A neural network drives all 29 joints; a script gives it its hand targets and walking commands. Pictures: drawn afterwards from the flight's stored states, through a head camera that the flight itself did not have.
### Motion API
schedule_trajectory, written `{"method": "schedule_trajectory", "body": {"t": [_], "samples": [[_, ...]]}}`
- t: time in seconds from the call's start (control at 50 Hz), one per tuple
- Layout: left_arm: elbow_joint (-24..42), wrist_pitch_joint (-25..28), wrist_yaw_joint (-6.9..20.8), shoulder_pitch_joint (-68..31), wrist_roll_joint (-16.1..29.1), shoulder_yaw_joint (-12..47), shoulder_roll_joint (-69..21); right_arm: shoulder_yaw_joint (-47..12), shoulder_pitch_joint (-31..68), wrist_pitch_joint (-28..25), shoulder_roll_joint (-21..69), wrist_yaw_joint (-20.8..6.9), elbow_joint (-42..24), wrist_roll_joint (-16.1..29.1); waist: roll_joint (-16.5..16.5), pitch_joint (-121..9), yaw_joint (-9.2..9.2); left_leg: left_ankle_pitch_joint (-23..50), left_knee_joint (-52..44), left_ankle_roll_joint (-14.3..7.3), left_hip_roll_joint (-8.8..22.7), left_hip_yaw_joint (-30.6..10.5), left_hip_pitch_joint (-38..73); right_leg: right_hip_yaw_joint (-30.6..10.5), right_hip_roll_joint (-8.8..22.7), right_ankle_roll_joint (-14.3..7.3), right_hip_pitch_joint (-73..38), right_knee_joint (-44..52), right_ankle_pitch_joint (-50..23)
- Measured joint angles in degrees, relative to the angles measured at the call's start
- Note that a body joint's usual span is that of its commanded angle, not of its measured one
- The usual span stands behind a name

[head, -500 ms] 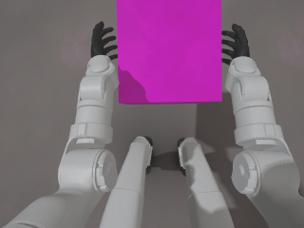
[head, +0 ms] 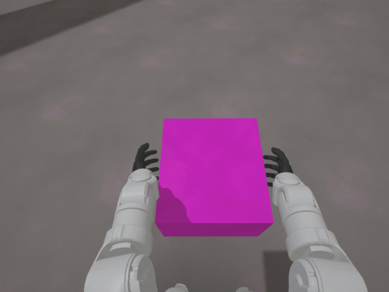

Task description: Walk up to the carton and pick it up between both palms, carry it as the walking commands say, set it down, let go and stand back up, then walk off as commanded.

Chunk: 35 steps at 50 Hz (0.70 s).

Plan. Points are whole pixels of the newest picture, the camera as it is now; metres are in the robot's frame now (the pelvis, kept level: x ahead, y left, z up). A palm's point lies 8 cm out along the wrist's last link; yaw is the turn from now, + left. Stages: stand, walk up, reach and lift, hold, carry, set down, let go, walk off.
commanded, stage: reach and lift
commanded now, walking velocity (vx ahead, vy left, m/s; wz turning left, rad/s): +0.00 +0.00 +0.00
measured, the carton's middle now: (210, 177) +0.40 +0.01 -0.06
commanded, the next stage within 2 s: hold in 1.56 s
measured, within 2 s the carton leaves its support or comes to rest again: neither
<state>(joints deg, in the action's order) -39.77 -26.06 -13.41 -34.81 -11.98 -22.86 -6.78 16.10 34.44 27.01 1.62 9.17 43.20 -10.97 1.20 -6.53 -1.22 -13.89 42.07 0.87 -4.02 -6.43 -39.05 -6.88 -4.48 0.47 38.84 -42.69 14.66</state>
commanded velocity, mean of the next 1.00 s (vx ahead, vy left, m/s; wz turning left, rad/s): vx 0.00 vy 0.00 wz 0.00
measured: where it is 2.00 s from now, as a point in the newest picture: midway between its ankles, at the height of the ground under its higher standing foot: outside the picture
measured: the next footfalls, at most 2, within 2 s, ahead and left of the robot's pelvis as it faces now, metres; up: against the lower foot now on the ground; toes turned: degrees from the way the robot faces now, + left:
none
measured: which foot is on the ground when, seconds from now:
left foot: down 0.00-1.00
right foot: down 0.00-1.00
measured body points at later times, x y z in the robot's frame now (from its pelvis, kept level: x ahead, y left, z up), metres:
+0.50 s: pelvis +0.05 +0.00 +0.04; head +0.02 -0.01 +0.48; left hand +0.36 +0.17 +0.06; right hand +0.36 -0.15 +0.04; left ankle +0.07 +0.12 -0.71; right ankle +0.06 -0.12 -0.71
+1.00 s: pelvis +0.03 -0.01 +0.03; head -0.02 -0.02 +0.48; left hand +0.35 +0.16 +0.08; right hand +0.35 -0.16 +0.06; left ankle +0.07 +0.12 -0.71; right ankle +0.06 -0.12 -0.71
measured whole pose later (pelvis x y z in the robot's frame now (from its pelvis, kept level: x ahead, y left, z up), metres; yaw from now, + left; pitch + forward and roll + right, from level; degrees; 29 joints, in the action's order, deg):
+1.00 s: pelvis +0.03 -0.01 +0.03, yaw +0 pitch -4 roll +1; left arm -32.9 -37.6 -10.4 -26.9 -14.9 -21.3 -7.8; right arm 16.0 25.5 39.6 6.1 9.0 33.6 -13.3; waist 0.5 -4.5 -0.8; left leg -10.5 24.9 0.9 -2.7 -6.9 -10.7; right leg -6.6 -3.5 -0.9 11.1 -27.1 12.1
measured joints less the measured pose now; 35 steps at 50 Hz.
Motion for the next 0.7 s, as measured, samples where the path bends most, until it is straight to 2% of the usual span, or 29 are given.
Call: {"method": "schedule_trajectory", "body": {"t": [0.1, 0.22, 0.32, 0.46, 0.54, 0.62, 0.7], "samples": [[-0.8, 0.5, 1.3, 2.8, -2.6, -2.5, -1.2, 2.9, -1.5, 0.7, 2.1, -0.9, 0.8, -3.8, 0.5, -2.5, 0.03, -1.1, -1.9, -0.3, 0.1, 0.0, 6.6, 0.0, 0.3, -0.1, -6.7, 2.0, 1.1], [2.4, -2.5, 1.4, 5.9, -2.7, -1.2, -1.9, 2.3, -4.1, 2.8, 2.8, -1.8, -1.1, -4.8, 0.1, -0.4, -0.12, -0.4, -6.6, -0.5, 0.0, -0.5, 14.7, 0.4, 1.0, -0.4, -14.9, 6.5, 0.8], [4.8, -5.0, 2.0, 9.2, -2.2, 0.8, -1.5, -1.0, -8.2, 5.0, 3.3, -0.9, -4.0, -3.4, -0.4, 0.9, 0.1, 0.7, -11.0, -0.6, 0.2, -1.0, 19.4, 0.7, 1.3, -0.6, -19.7, 10.8, -0.2], [12.1, -8.2, 1.7, 15.2, 0.9, 5.4, -1.3, -5.7, -15.8, 7.2, 3.6, 1.2, -12.2, 1.6, -0.6, -0.5, 0.81, 2.0, -15.7, -0.5, 0.6, -1.7, 23.1, 1.0, 1.4, -0.9, -23.6, 16.1, -1.7], [14.3, -9.4, 2.3, 16.1, 0.4, 5.0, -2.3, -6.6, -17.3, 9.8, 3.4, 1.6, -15.9, 2.7, -0.2, -1.2, 0.33, 2.6, -18.1, -0.7, 0.8, -1.0, 26.2, 0.3, 1.6, -0.9, -26.2, 17.6, -2.1], [14.8, -10.4, 3.3, 16.5, -1.3, 4.1, -2.8, -5.3, -16.8, 11.7, 4.5, 0.6, -16.6, 0.2, -0.1, -1.6, 0.09, 3.2, -19.9, -0.7, 0.8, -0.8, 29.2, 0.0, 1.7, -1.0, -28.8, 18.6, -2.3], [15.1, -11.9, 3.4, 16.7, -1.8, 3.8, -2.7, -2.7, -16.0, 12.6, 6.1, -0.7, -15.7, -2.4, -0.2, -0.5, 0.7, 3.2, -20.0, -0.4, 1.1, -1.2, 31.3, 0.4, 1.5, -1.2, -31.2, 19.2, -2.5]]}}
